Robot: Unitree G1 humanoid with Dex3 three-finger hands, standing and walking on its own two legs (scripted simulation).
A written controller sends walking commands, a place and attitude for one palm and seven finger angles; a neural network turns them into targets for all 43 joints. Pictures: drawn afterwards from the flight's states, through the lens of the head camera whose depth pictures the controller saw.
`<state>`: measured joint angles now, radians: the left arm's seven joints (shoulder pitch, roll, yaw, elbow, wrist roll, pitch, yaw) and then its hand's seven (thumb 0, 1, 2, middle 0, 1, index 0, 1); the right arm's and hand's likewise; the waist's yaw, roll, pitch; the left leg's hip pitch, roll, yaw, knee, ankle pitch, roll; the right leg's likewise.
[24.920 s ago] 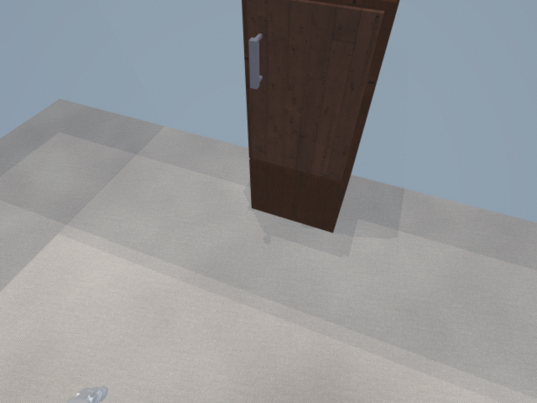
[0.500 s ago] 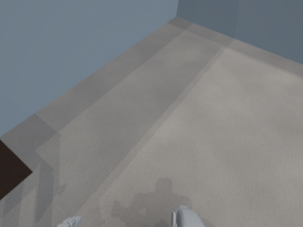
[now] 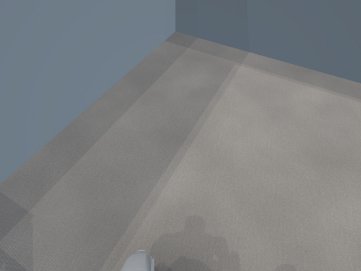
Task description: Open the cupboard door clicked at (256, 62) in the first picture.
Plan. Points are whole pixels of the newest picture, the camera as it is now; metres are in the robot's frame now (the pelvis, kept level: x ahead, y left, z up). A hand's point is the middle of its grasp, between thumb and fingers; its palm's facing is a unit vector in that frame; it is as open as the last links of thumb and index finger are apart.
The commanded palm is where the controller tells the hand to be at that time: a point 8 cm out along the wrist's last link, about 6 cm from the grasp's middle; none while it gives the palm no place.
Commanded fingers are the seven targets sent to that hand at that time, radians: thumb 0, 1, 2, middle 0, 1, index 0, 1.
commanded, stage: walk to a spot facing it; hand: left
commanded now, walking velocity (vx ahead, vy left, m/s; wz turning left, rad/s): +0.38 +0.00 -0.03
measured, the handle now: out of the picture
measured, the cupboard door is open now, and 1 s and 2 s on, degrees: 52 52 52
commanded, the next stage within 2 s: turn to face it in 0.64 s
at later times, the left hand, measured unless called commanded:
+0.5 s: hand (128, 196) +0.33 +0.18 -0.17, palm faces -0.05 -0.97 -0.22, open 7.3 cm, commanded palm none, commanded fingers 0.00 0.90 0.90 -0.20 -0.30 -0.20 -0.30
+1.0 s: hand (144, 170) +0.45 +0.16 -0.21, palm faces +0.14 -0.98 -0.16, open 7.3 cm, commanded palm none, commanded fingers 0.00 0.90 0.90 -0.20 -0.30 -0.20 -0.30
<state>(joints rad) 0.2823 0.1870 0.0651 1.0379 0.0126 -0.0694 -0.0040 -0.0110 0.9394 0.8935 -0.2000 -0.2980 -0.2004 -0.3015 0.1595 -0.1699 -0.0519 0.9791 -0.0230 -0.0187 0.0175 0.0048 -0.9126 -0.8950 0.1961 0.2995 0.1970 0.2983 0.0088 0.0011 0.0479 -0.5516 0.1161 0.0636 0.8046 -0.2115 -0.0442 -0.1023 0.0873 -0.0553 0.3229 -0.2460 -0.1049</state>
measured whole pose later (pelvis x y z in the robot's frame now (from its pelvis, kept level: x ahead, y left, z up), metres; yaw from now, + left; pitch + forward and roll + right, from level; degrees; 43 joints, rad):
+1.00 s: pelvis +0.45 -0.02 -0.02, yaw +5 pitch +0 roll -1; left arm 0.26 0.19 0.06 1.05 0.01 0.01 0.01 0.01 0.92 0.89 -0.20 -0.30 -0.20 -0.30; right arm 0.14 -0.19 -0.03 0.96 -0.02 -0.03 0.00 0.00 -0.92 -0.89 0.20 0.30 0.20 0.30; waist 0.00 -0.04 0.09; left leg -0.46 0.02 0.09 0.65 -0.21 0.06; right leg -0.38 -0.05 -0.08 1.18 -0.52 0.05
